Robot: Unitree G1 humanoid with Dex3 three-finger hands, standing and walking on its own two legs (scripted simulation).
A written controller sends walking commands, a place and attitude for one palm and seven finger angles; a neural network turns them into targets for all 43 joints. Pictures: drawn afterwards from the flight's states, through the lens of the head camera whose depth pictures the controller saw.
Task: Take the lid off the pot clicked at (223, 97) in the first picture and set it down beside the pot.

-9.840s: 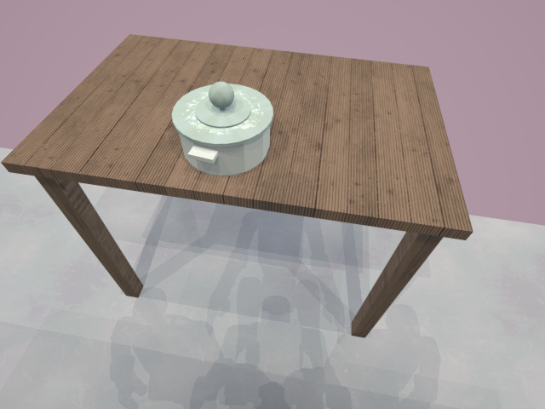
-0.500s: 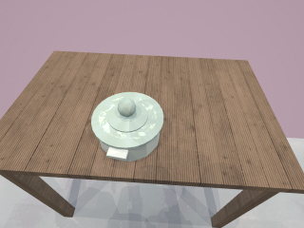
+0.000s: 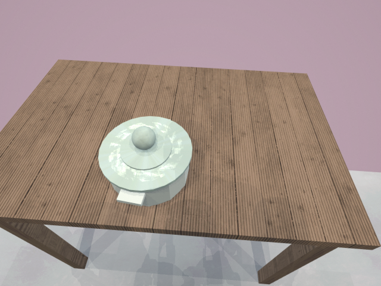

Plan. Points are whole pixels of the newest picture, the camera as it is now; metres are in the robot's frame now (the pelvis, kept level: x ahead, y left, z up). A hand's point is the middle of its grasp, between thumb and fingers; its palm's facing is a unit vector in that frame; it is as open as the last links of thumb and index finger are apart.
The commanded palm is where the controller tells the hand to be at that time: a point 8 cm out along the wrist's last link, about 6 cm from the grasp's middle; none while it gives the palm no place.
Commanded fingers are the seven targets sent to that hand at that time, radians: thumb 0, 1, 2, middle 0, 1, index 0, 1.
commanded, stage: come to a stop and stand still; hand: left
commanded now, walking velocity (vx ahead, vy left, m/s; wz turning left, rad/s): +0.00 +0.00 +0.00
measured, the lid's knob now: (143, 138) +0.39 +0.13 +0.10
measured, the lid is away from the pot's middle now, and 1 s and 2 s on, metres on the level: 0.00 0.00 0.00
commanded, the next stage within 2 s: look again from close up in 0.24 s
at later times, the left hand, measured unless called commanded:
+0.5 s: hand out of the picture -0.02 +0.15 -0.18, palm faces +0.02 -0.99 -0.17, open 7.4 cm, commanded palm none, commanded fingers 0.00 0.90 0.90 -0.20 -0.30 -0.20 -0.30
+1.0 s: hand out of the picture -0.04 +0.16 -0.18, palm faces +0.03 -0.99 -0.15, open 7.4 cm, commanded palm none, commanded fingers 0.00 0.90 0.90 -0.20 -0.30 -0.20 -0.30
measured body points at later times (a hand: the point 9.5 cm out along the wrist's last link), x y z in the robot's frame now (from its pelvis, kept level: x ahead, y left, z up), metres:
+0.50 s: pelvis +0.00 -0.01 +0.00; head +0.02 +0.00 +0.45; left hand -0.02 +0.20 -0.16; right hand -0.02 -0.22 -0.16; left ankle -0.04 +0.10 -0.74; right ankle -0.05 -0.13 -0.74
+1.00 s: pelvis -0.01 +0.00 +0.00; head +0.01 +0.02 +0.45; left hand -0.04 +0.21 -0.17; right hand -0.04 -0.20 -0.16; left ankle -0.04 +0.10 -0.74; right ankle -0.05 -0.13 -0.74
